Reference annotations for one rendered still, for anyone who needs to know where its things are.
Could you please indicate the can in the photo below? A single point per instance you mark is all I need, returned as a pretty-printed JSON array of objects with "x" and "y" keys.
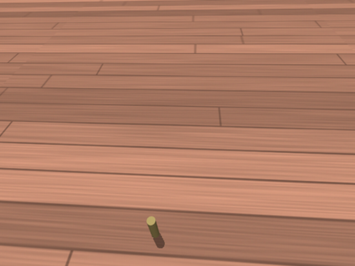
[{"x": 152, "y": 226}]

